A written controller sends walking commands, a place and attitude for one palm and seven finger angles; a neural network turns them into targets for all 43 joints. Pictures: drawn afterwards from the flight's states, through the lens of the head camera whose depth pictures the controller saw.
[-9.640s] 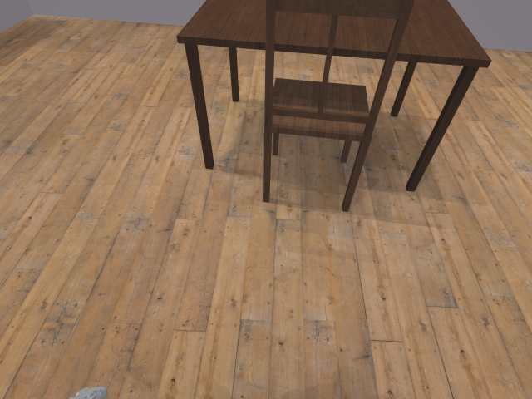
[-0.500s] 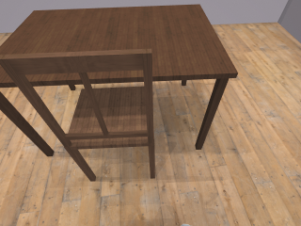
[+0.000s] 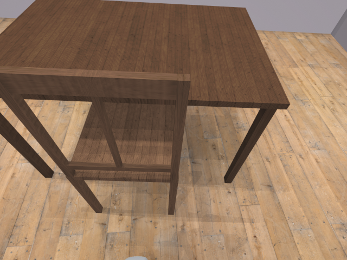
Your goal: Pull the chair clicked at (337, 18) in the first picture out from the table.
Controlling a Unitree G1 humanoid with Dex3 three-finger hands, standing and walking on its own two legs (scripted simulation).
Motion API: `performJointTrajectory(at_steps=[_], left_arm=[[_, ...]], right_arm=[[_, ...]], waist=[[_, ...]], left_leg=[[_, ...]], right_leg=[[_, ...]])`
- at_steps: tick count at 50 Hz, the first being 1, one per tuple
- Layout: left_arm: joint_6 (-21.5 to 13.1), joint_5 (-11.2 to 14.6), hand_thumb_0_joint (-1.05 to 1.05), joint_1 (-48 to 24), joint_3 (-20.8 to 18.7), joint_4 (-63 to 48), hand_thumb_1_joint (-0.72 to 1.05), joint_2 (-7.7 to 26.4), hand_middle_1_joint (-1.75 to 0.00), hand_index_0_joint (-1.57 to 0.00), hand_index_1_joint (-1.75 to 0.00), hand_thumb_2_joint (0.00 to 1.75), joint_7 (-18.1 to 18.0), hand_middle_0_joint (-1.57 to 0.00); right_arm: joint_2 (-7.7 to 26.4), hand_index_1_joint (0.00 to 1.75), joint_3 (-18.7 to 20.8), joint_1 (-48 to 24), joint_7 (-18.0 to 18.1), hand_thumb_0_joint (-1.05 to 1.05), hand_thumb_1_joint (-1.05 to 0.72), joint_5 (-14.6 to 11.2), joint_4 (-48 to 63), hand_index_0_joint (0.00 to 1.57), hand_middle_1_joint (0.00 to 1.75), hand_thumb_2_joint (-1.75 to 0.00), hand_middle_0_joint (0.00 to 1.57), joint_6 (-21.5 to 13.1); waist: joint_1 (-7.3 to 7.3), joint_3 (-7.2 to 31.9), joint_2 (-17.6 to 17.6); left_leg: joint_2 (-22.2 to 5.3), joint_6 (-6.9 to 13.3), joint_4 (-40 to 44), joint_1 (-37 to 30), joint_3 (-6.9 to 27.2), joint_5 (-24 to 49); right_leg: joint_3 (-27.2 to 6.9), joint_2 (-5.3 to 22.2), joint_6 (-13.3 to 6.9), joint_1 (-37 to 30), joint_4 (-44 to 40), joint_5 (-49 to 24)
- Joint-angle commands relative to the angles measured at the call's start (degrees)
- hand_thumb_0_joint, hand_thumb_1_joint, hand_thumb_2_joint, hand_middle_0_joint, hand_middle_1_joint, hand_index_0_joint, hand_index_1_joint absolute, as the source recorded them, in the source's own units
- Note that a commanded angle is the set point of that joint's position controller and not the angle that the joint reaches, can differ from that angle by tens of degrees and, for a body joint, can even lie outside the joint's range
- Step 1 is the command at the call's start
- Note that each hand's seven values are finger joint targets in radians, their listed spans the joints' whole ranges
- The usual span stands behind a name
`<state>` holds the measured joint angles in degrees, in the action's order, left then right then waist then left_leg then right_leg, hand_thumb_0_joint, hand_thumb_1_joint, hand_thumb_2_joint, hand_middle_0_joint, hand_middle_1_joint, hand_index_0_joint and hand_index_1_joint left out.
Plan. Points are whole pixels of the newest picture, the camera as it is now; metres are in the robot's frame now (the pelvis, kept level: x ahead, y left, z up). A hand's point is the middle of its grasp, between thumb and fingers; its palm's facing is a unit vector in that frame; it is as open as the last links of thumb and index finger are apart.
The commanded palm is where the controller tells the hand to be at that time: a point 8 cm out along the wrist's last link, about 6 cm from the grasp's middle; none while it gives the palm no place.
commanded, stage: come to a stop and stand still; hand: left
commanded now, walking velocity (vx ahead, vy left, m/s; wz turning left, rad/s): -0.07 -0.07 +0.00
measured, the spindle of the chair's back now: (109, 137) +0.43 +0.23 -0.04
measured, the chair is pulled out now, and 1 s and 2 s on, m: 0.00 0.00 0.00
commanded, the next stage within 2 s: look again from close up in 0.50 s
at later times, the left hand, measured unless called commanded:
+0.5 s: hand out of the picture +0.01 +0.16 -0.17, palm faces +0.00 -0.98 -0.22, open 7.3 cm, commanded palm none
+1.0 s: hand out of the picture -0.04 +0.15 -0.18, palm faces +0.02 -0.99 -0.16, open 7.4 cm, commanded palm none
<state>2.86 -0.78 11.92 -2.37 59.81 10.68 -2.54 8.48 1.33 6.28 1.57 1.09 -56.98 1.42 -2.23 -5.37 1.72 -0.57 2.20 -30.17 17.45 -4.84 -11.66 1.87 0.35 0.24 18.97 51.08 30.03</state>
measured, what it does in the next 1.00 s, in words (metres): steps on the spot: right foot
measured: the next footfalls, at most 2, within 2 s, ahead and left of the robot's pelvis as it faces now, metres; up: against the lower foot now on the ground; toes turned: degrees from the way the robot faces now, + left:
right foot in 0.20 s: -0.02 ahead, -0.14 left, +0.00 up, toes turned -4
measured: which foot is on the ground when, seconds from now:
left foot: down 0.00-1.00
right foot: up 0.00-0.18, down 0.20-1.00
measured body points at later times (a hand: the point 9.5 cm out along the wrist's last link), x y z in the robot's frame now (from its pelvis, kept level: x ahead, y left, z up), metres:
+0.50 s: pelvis -0.04 -0.02 -0.01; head -0.05 -0.02 +0.44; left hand +0.01 +0.21 -0.16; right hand -0.04 -0.27 -0.16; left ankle +0.05 +0.10 -0.73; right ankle -0.06 -0.14 -0.73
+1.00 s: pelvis -0.01 -0.01 +0.00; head +0.00 +0.00 +0.45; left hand -0.04 +0.20 -0.16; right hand -0.01 -0.24 -0.15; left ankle +0.05 +0.10 -0.73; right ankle -0.06 -0.14 -0.73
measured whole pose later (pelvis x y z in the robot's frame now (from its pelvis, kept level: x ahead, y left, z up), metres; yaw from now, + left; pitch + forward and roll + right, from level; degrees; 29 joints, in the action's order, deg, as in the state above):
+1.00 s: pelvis -0.01 -0.01 +0.00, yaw -1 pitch +0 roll +0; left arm -0.6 -1.1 20.1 0.4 61.9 8.2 -1.8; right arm 8.7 0.5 15.6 0.6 0.5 -63.1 -0.4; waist -0.4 -1.5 0.9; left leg -0.6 0.7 -28.2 18.9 -1.7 -9.1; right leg 0.8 1.2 1.0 9.1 28.4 19.0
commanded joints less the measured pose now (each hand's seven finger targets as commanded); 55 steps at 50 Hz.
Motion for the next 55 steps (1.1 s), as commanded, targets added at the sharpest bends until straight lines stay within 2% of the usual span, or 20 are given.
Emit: performJointTrajectory(at_steps=[1, 3, 6, 7, 8, 9, 10, 11, 12, 13, 15, 17, 19, 21, 25, 27, 33, 39, 50, 55], left_arm=[[-0.7, 0.0, 0.0, 5.6, -1.2, -2.1, 0.9, 4.5, -0.3, -0.2, -0.3, 0.9, 0.0, -0.2], [-0.6, 0.0, 0.0, 5.1, -0.8, -2.5, 0.9, 4.2, -0.3, -0.2, -0.3, 0.9, 0.2, -0.2], [-0.9, 0.0, 0.0, 5.3, 0.1, -2.8, 0.9, 2.9, -0.3, -0.2, -0.3, 0.9, 0.3, -0.2], [-2.5, -0.3, 0.0, 10.8, 1.0, -2.2, 0.9, 4.6, -0.3, -0.2, -0.3, 0.9, -0.9, -0.2], [-3.7, -0.6, 0.0, 11.1, 0.4, -3.4, 0.9, 6.7, -0.3, -0.2, -0.3, 0.9, -1.0, -0.2], [-4.1, -0.9, 0.0, 8.1, 0.1, -5.5, 0.9, 8.4, -0.3, -0.2, -0.3, 0.9, -0.9, -0.2], [-4.4, -0.9, 0.0, 4.7, 0.8, -7.1, 0.9, 8.8, -0.3, -0.2, -0.3, 0.9, -0.7, -0.2], [-4.4, -1.1, 0.0, 4.5, 0.6, -8.3, 0.9, 8.8, -0.3, -0.2, -0.3, 0.9, -0.6, -0.2], [-4.5, -0.8, 0.0, 3.8, 0.1, -8.4, 0.9, 9.2, -0.3, -0.2, -0.3, 0.9, -0.9, -0.2], [-4.3, -0.6, 0.0, 2.5, 0.2, -9.0, 0.9, 9.0, -0.3, -0.2, -0.3, 0.9, -0.8, -0.2], [-3.6, -0.3, 0.0, 2.3, 0.2, -9.4, 0.9, 9.0, -0.3, -0.2, -0.3, 0.9, -0.5, -0.2], [-2.8, -0.5, 0.0, 2.4, 0.2, -9.6, 0.9, 8.7, -0.3, -0.2, -0.3, 0.9, -0.2, -0.2], [-2.3, -0.6, 0.0, 4.2, 0.1, -9.3, 0.9, 8.2, -0.3, -0.2, -0.3, 0.9, 0.0, -0.2], [-2.4, -0.4, 0.0, 5.8, 0.0, -8.7, 0.9, 8.1, -0.3, -0.2, -0.3, 0.9, 0.1, -0.2], [-2.8, -0.1, 0.0, 7.5, 0.0, -7.7, 0.9, 7.2, -0.3, -0.2, -0.3, 0.9, 0.4, -0.2], [-3.2, 0.0, 0.0, 7.9, 0.3, -6.9, 0.9, 6.7, -0.3, -0.2, -0.3, 0.9, 0.6, -0.2], [-3.6, 0.1, 0.0, 8.3, 0.7, -4.9, 0.9, 5.8, -0.3, -0.2, -0.3, 0.9, 0.6, -0.2], [-3.9, 0.0, 0.0, 10.4, 1.2, -2.3, 0.9, 4.6, -0.3, -0.2, -0.3, 0.9, 0.4, -0.2], [-4.7, -0.2, 0.0, 12.6, 1.7, 1.1, 0.9, 3.1, -0.3, -0.2, -0.3, 0.9, 0.2, -0.2], [-4.6, -0.3, 0.0, 12.5, 1.7, 1.8, 0.9, 3.4, -0.3, -0.2, -0.3, 0.9, 0.1, -0.2]], right_arm=[[9.9, 0.3, 2.3, 1.8, 0.8, 0.0, -0.9, 0.1, 3.1, 0.2, 0.3, -0.9, 0.2, -0.2], [9.9, 0.3, 2.6, 1.8, 0.7, 0.0, -0.9, -0.1, 3.0, 0.2, 0.3, -0.9, 0.2, -0.2], [10.2, 0.3, 3.0, 4.0, 0.3, 0.0, -0.9, 0.1, 1.8, 0.2, 0.3, -0.9, 0.2, 0.0], [14.4, 0.3, 4.4, 2.7, 0.3, 0.0, -0.9, -0.8, 3.6, 0.2, 0.3, -0.9, 0.2, -1.3], [13.3, 0.3, 3.8, 1.6, 0.0, 0.0, -0.9, -1.0, 6.0, 0.2, 0.3, -0.9, 0.2, -1.1], [6.1, 0.3, 2.5, 6.0, -1.0, 0.0, -0.9, -0.9, 7.5, 0.2, 0.3, -0.9, 0.2, -1.3], [4.9, 0.3, 2.0, 6.1, -1.3, 0.0, -0.9, -0.5, 7.9, 0.2, 0.3, -0.9, 0.2, -1.0], [4.8, 0.3, 2.3, 5.4, -1.6, 0.0, -0.9, -0.3, 7.5, 0.2, 0.3, -0.9, 0.2, -0.5], [4.9, 0.3, 2.2, 5.4, -1.5, 0.0, -0.9, -0.3, 7.7, 0.2, 0.3, -0.9, 0.2, -0.4], [5.1, 0.3, 2.0, 6.0, -1.4, 0.0, -0.9, -0.2, 7.5, 0.2, 0.3, -0.9, 0.2, -0.3], [5.6, 0.3, 1.8, 6.9, -1.4, 0.0, -0.9, -0.3, 6.6, 0.2, 0.3, -0.9, 0.2, -0.3], [6.9, 0.3, 1.9, 7.8, -1.6, 0.0, -0.9, 0.0, 6.2, 0.2, 0.3, -0.9, 0.2, -0.2], [8.2, 0.3, 1.9, 8.6, -1.7, 0.0, -0.9, 0.3, 5.7, 0.2, 0.3, -0.9, 0.2, 0.0], [8.1, 0.3, 1.6, 9.9, -1.6, 0.0, -0.9, 0.4, 5.2, 0.2, 0.3, -0.9, 0.2, -0.2], [7.7, 0.3, 1.2, 12.1, -1.3, 0.0, -0.9, 0.5, 3.7, 0.2, 0.3, -0.9, 0.2, -0.9], [7.4, 0.3, 0.9, 12.7, -1.2, 0.0, -0.9, 0.3, 3.0, 0.2, 0.3, -0.9, 0.2, -1.3], [6.4, 0.3, 0.5, 14.5, -1.0, 0.0, -0.9, 0.0, 0.1, 0.2, 0.3, -0.9, 0.2, -1.8], [6.3, 0.3, 0.2, 13.9, -0.9, 0.0, -0.9, -0.3, -2.2, 0.2, 0.3, -0.9, 0.2, -2.1], [6.3, 0.3, 0.1, 11.4, -0.5, 0.0, -0.9, -0.8, -4.4, 0.2, 0.3, -0.9, 0.2, -3.2], [6.5, 0.3, 0.0, 9.7, -0.5, 0.0, -0.9, -0.9, -4.6, 0.2, 0.3, -0.9, 0.2, -3.2]], waist=[[1.29, 9.9, -8.5], [1.88, 10.0, -8.2], [2.94, 10.6, -11.3], [0.49, 14.1, -4.5], [-0.01, 10.0, -3.8], [3.11, 10.2, 11.7], [4.12, 8.9, 12.0], [3.68, 8.9, 7.2], [3.99, 8.1, 10.1], [4.38, 6.5, 7.6], [4.56, 3.3, 2.8], [4.45, -2.5, -1.2], [3.66, -6.3, -2.7], [3.25, -4.4, -1.9], [2.7, 0.0, -3.4], [2.51, 0.9, -2.0], [2.66, 0.9, -1.3], [2.47, -0.1, -3.1], [2.34, 3.8, -1.7], [2.14, 2.7, -2.5]], left_leg=[[-15.6, 9.0, 9.6, -9.1, 12.1, 28.7], [-15.5, 8.8, 10.4, -9.7, 12.3, 22.8], [-15.3, 8.1, 11.2, -10.4, 13.7, 17.0], [-14.1, 4.2, -4.1, -16.3, 10.4, 33.8], [-9.7, 1.4, -8.4, -11.7, 7.8, 29.3], [-3.5, -1.2, -9.5, 1.2, 3.3, 4.1], [-0.8, -2.5, -9.6, 1.7, 1.9, -8.5], [0.4, -2.4, -11.3, 1.4, 1.2, -9.2], [0.0, -2.0, -11.1, 2.5, 1.8, -8.1], [-0.2, -1.7, -8.7, 0.6, 1.4, -5.5], [-0.7, -1.5, -4.4, -4.4, 2.4, -2.4], [-2.5, -1.0, 0.0, -2.0, 6.0, -8.8], [-3.0, -0.2, 4.0, 4.0, 8.9, -16.1], [-2.7, -0.2, 4.6, 5.1, 9.2, -16.3], [-3.1, 0.1, 6.3, 4.1, 10.5, -15.5], [-3.1, -0.1, 6.2, 3.8, 10.3, -13.2], [-3.6, -0.4, 6.9, 1.3, 10.0, -9.5], [-4.2, -0.3, 8.3, 0.6, 10.4, -8.8], [-5.0, 0.3, 6.9, -6.3, 8.7, 4.7], [-4.9, 0.3, 7.3, -6.5, 8.4, 5.3]], right_leg=[[-3.4, 0.6, 1.4, 4.1, 10.1, 0.1], [-2.5, 1.1, 1.5, 3.4, 4.7, 0.4], [-0.8, 1.6, 1.0, -0.7, -9.2, -0.9], [-4.3, 2.4, 0.0, 2.8, -20.3, -8.1], [-4.6, 3.8, -0.2, -2.5, -33.1, -24.1], [-12.5, 10.7, -2.1, -8.3, -29.5, -40.8], [-12.3, 14.5, -6.2, -7.2, -26.6, -43.5], [-11.2, 12.4, -7.0, -6.7, -25.1, -42.8], [-11.7, 11.9, -7.4, -7.2, -24.0, -42.3], [-10.5, 11.5, -7.6, -5.4, -23.7, -38.7], [-9.1, 9.4, -5.9, 2.1, -25.1, -20.9], [-7.6, 6.2, -4.6, 8.3, -27.6, 1.0], [-6.6, 4.0, -3.8, 8.3, -28.0, 9.1], [-6.8, 4.2, -3.8, 6.4, -28.0, 8.9], [-6.1, 3.8, -3.6, 2.9, -27.5, 5.1], [-6.5, 4.1, -3.6, 1.4, -28.2, 2.7], [-6.2, 4.2, -3.3, 0.9, -29.5, -1.0], [-5.6, 3.8, -2.7, 0.3, -29.6, -4.2], [-4.7, 4.6, -1.5, -3.6, -28.9, -17.3], [-4.7, 4.8, -1.1, -4.0, -29.6, -17.8]])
